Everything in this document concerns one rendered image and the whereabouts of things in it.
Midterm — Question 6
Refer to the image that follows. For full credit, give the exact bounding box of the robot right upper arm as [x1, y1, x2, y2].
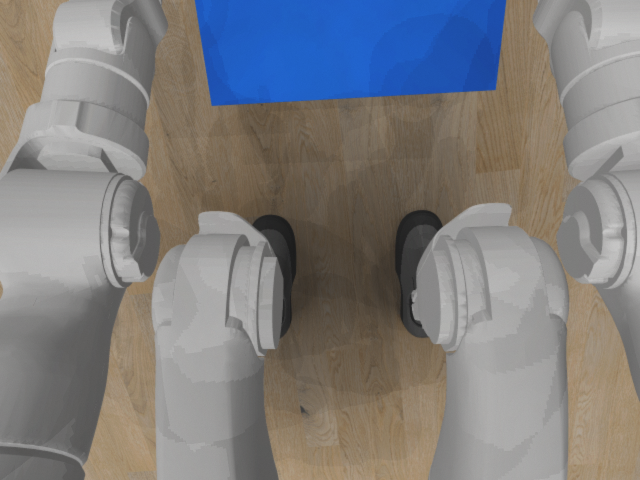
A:
[556, 169, 640, 401]

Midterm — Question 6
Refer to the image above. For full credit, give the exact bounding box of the left robot thigh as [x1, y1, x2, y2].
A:
[154, 234, 283, 480]

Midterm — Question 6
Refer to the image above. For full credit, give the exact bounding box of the robot left upper arm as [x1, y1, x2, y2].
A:
[0, 169, 161, 480]

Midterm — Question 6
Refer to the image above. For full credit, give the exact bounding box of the right robot forearm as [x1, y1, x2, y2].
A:
[533, 0, 640, 182]

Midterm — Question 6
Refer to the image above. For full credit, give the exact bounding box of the robot left shin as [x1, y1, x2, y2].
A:
[151, 211, 276, 333]

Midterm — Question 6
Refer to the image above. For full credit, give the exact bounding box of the carton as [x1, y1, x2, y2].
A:
[195, 0, 506, 106]

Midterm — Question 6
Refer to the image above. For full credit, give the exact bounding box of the left robot forearm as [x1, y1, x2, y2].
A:
[0, 0, 168, 181]

